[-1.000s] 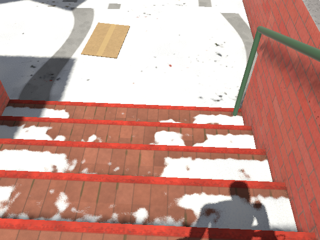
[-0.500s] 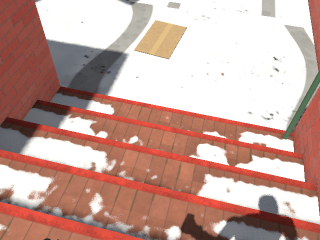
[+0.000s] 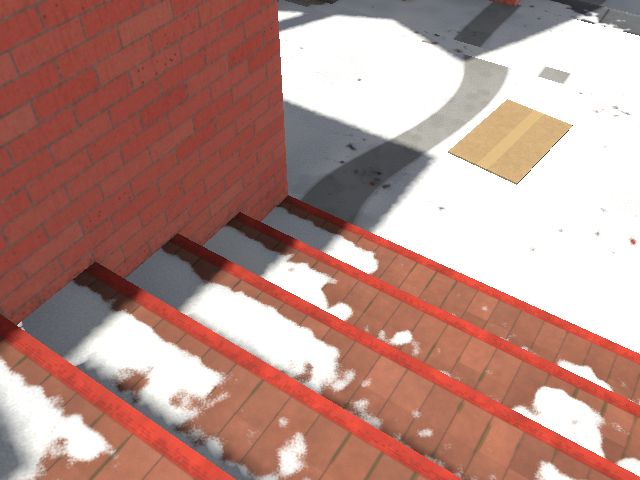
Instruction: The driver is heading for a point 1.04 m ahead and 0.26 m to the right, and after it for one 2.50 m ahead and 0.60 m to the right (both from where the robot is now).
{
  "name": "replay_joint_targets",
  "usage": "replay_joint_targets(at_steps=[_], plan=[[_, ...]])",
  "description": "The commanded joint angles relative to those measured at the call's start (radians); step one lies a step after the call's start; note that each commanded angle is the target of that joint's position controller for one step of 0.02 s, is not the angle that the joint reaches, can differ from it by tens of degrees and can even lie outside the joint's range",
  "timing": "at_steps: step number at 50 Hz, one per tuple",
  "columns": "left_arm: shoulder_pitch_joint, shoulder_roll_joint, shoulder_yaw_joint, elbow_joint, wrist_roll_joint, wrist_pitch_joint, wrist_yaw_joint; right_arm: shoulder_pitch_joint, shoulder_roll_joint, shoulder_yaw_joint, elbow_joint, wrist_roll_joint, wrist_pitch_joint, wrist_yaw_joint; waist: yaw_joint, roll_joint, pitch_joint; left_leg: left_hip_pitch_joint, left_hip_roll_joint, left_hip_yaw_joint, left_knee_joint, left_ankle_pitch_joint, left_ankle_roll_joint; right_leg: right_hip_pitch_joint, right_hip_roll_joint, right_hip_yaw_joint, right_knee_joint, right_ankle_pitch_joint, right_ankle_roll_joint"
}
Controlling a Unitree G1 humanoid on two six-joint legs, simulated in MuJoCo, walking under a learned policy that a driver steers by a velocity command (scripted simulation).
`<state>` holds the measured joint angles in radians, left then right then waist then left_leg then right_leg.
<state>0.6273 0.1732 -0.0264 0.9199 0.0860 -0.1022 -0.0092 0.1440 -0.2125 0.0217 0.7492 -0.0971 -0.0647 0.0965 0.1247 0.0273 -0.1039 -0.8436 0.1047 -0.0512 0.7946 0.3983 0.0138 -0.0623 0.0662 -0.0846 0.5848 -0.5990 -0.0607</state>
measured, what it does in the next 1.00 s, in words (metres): goes down, turning right: left foot 0.17 m lower, then right foot 0.17 m lower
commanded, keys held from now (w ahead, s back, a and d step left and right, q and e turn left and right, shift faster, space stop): w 0.30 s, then w+e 0.22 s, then e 0.48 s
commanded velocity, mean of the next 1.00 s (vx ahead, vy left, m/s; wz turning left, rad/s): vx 0.35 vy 0.00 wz -0.26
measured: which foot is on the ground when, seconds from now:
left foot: up 0.00-0.18, down 0.20-0.78, up 0.80-1.00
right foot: down 0.00-0.20, up 0.22-0.74, down 0.76-1.00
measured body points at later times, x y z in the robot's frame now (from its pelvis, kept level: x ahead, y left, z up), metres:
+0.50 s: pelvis +0.29 +0.05 -0.15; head +0.32 +0.04 +0.30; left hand +0.42 +0.27 -0.29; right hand +0.21 -0.18 -0.29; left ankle +0.23 +0.14 -0.87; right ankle +0.43 -0.11 -0.84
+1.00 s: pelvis +0.53 -0.06 -0.31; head +0.55 -0.08 +0.14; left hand +0.63 +0.18 -0.44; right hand +0.63 -0.35 -0.41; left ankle +0.63 +0.09 -0.90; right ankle +0.56 -0.15 -1.05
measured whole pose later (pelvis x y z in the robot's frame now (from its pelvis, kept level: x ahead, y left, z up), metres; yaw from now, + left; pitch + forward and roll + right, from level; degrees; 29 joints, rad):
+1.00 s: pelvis +0.53 -0.06 -0.31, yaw -19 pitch +2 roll +2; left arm 0.39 0.26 0.04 0.88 0.06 -0.09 -0.05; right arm 0.11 -0.25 -0.01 0.74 -0.06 -0.08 0.01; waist 0.03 -0.02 -0.01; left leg -0.81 0.09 -0.01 1.43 -0.34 -0.06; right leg -0.37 0.04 0.01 0.51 -0.17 -0.10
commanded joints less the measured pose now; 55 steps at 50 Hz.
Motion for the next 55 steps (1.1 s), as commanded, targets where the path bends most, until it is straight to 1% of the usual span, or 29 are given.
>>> replay_joint_targets(at_steps=[1,6,8,9,10,11,12,14,16,17,18,20,22,23,25,27,31,35,36,38,39,40,41,43,45,46,48,50,55], plan=[[-0.049,0.108,0.006,-0.032,0.002,-0.006,-0.027,-0.141,-0.043,0.000,-0.090,-0.008,0.006,0.006,-0.042,-0.091,0.220,0.317,-0.031,0.093,-0.054,0.091,0.024,-0.460,-0.191,0.161,-0.117,0.331,-0.180],[0.046,0.165,0.015,0.055,-0.028,-0.011,-0.003,-0.228,-0.065,0.006,-0.075,0.004,0.024,-0.023,0.016,-0.045,0.275,0.201,-0.004,0.077,-0.399,-0.152,0.004,0.023,-0.230,0.240,0.073,0.514,-0.138],[0.048,0.189,0.021,0.083,-0.021,0.005,-0.017,-0.068,-0.105,-0.016,0.009,0.004,0.022,-0.031,-0.027,-0.010,0.232,0.407,0.017,0.058,-0.504,-0.052,0.011,0.062,-0.192,0.228,0.271,0.590,-0.119],[0.017,0.175,0.016,0.093,-0.002,0.019,-0.037,0.173,-0.154,-0.044,0.094,0.008,0.010,-0.042,-0.116,0.044,0.189,0.707,0.017,0.085,-0.574,0.102,0.034,-0.067,-0.164,0.191,0.472,0.587,-0.090],[0.033,0.165,0.052,0.109,-0.088,0.054,0.030,0.344,-0.250,-0.095,0.185,0.078,0.010,-0.084,-0.190,0.015,0.125,0.987,0.032,0.103,-0.452,0.228,0.029,-0.271,-0.062,0.098,0.858,0.418,-0.083],[0.174,0.081,0.051,0.114,-0.129,0.056,0.058,0.507,-0.281,-0.104,0.232,0.095,0.012,-0.091,-0.153,0.280,-0.106,1.462,0.249,-0.021,-0.035,0.974,0.107,-0.633,0.037,0.072,1.323,-0.332,-0.006],[0.134,0.138,0.052,0.074,-0.144,0.044,0.077,0.502,-0.229,-0.100,0.196,0.134,0.012,-0.080,-0.211,0.196,-0.252,1.564,0.318,-0.158,-0.005,0.878,0.178,-0.796,-0.011,0.184,1.289,-0.211,-0.006],[-0.098,0.163,0.064,0.020,-0.100,0.050,0.075,0.393,-0.176,-0.102,0.183,0.100,0.027,-0.101,-0.238,0.148,-0.145,1.301,0.308,-0.251,-0.261,0.102,0.272,-0.876,-0.098,0.125,1.188,-0.057,0.006],[-0.194,0.158,0.077,0.001,-0.034,0.071,0.049,0.280,-0.114,-0.083,0.182,0.101,0.007,-0.126,-0.156,0.049,0.058,0.852,0.285,-0.228,-0.385,-0.099,0.267,-0.701,-0.147,0.181,0.865,0.198,0.017],[-0.222,0.031,0.025,-0.023,0.015,0.020,-0.015,0.258,0.000,-0.025,0.159,-0.045,-0.020,-0.072,-0.093,-0.113,0.095,0.490,0.257,-0.140,-0.527,-0.145,0.306,-0.533,-0.241,0.226,0.541,0.384,0.016],[-0.206,0.004,0.024,0.024,0.008,0.015,-0.040,0.246,-0.050,-0.053,0.154,-0.035,-0.035,-0.058,-0.084,0.024,0.169,0.466,0.219,-0.090,-0.544,-0.118,0.333,-0.498,-0.219,0.170,0.457,0.420,0.021],[-0.197,0.039,0.019,0.029,0.025,0.022,-0.060,0.279,-0.049,-0.051,0.161,0.012,-0.045,-0.050,-0.071,0.053,0.089,0.503,0.215,-0.069,-0.549,-0.054,0.333,-0.487,-0.215,0.151,0.364,0.420,0.024],[-0.127,0.044,0.003,0.052,0.024,0.010,-0.089,0.211,-0.099,-0.064,0.137,-0.039,-0.039,-0.056,-0.047,0.006,0.065,0.425,0.160,0.026,-0.440,-0.125,0.284,-0.385,-0.177,0.146,0.451,0.615,0.012],[-0.276,0.070,0.002,-0.004,0.021,0.007,-0.084,0.246,0.003,-0.031,0.153,-0.030,-0.043,-0.083,-0.108,-0.041,0.109,0.625,0.190,-0.011,-0.406,-0.248,0.251,-0.675,-0.245,0.261,0.254,0.820,0.017],[-0.373,0.070,0.001,-0.029,-0.005,0.009,-0.076,0.397,0.010,-0.013,0.218,-0.005,-0.048,-0.105,-0.156,-0.024,0.117,0.753,0.155,0.027,-0.315,-0.391,0.213,-0.766,-0.241,0.252,0.068,1.016,0.022],[-0.406,0.068,-0.007,-0.030,-0.018,0.021,-0.084,0.407,0.017,0.005,0.230,-0.042,-0.040,-0.099,-0.153,-0.010,0.161,0.573,0.121,0.090,-0.274,-0.531,0.188,-0.589,-0.221,0.186,0.047,1.182,0.007],[-0.568,0.118,0.014,-0.115,-0.003,0.029,-0.085,0.447,-0.004,0.006,0.245,-0.008,-0.042,-0.117,-0.196,-0.015,0.261,0.548,0.132,0.106,-0.184,-0.593,0.116,-0.505,-0.207,0.116,-0.067,1.076,0.001],[-0.660,0.082,0.019,-0.111,0.024,0.047,-0.065,0.578,-0.043,-0.013,0.312,0.004,-0.012,-0.155,-0.278,-0.027,0.298,0.734,0.168,0.072,-0.044,-0.661,0.042,-0.507,-0.218,0.082,-0.276,1.051,0.006],[-0.600,0.095,0.034,-0.088,0.024,0.044,-0.052,0.566,-0.051,-0.020,0.306,0.004,-0.003,-0.151,-0.255,-0.032,0.278,0.680,0.150,0.102,0.022,-0.617,0.034,-0.376,-0.183,0.040,-0.264,1.004,0.020],[-0.151,0.221,0.111,0.066,0.005,0.033,-0.016,0.465,-0.115,-0.045,0.274,-0.016,0.013,-0.096,-0.050,-0.104,0.095,0.481,0.061,0.204,0.398,-0.621,-0.047,0.223,-0.148,-0.004,-0.310,1.261,-0.012],[0.094,0.375,0.150,0.093,-0.012,0.035,-0.017,0.533,0.030,-0.013,0.223,0.014,0.014,-0.052,-0.011,-0.344,-0.266,0.194,-0.067,0.270,0.868,-1.008,-0.161,0.849,-0.326,0.136,0.034,1.900,-0.277],[0.196,0.393,0.157,0.120,-0.029,0.035,-0.034,0.493,0.006,-0.007,0.168,0.029,0.011,0.002,0.040,-0.358,-0.530,-0.007,-0.092,0.150,1.294,-1.392,-0.176,1.110,-0.471,0.368,0.155,2.096,-0.444],[0.176,0.356,0.161,0.095,-0.010,0.020,-0.024,0.253,-0.099,-0.044,0.102,0.069,-0.001,0.001,0.095,-0.161,-0.348,-0.187,-0.073,0.119,1.357,-1.342,-0.170,0.911,-0.457,0.381,0.117,2.032,-0.372],[-0.077,0.284,0.135,-0.021,-0.040,0.010,-0.021,0.102,-0.134,-0.055,-0.024,0.082,-0.038,-0.061,-0.007,-0.101,-0.134,-0.198,0.029,0.051,1.220,-1.319,-0.124,0.361,-0.503,0.415,-0.009,1.545,-0.396],[-0.261,0.217,0.102,-0.070,-0.013,0.012,-0.054,0.199,-0.036,-0.023,0.016,0.060,-0.019,-0.107,-0.180,-0.013,0.109,0.141,0.056,-0.016,0.947,-1.123,-0.081,-0.324,-0.467,0.335,-0.197,1.244,-0.344],[-0.283,0.249,0.109,-0.095,-0.014,0.001,-0.061,0.231,0.004,-0.012,0.002,0.069,-0.008,-0.115,-0.217,-0.100,0.140,0.195,0.000,0.039,0.997,-1.137,-0.077,-0.469,-0.435,0.338,-0.263,1.184,-0.379],[-0.353,0.179,0.080,-0.160,-0.031,-0.025,-0.039,0.269,-0.004,-0.008,0.015,0.024,-0.004,-0.094,-0.218,-0.085,0.127,0.202,-0.013,0.007,0.695,-0.669,-0.052,-0.580,-0.309,0.300,-0.266,0.945,-0.317],[-0.377,0.234,0.089,-0.194,-0.034,-0.024,-0.018,0.219,-0.042,-0.024,0.016,0.025,-0.002,-0.067,-0.201,-0.084,0.061,0.335,-0.033,0.061,0.330,-0.445,-0.064,-0.570,-0.219,0.242,-0.259,0.842,-0.248],[-0.284,0.246,0.094,-0.213,-0.039,-0.002,-0.043,0.066,-0.085,-0.030,-0.049,0.015,0.037,-0.079,-0.129,-0.133,0.056,0.377,-0.081,0.058,0.151,-0.642,-0.097,-0.417,-0.257,0.454,-0.214,0.597,-0.252]])
Keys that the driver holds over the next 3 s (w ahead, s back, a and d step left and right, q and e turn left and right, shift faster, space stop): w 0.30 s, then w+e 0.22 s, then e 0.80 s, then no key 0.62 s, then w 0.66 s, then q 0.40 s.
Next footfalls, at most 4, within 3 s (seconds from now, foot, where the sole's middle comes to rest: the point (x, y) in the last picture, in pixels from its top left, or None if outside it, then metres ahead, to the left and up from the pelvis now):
0.20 left None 0.27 0.15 -0.91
0.76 right None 0.60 -0.17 -1.09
1.22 left None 0.68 0.03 -1.09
1.64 right None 0.57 -0.19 -1.09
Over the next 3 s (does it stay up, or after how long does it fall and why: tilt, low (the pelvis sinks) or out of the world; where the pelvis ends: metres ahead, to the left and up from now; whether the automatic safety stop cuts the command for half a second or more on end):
stays up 0.93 -0.26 -0.51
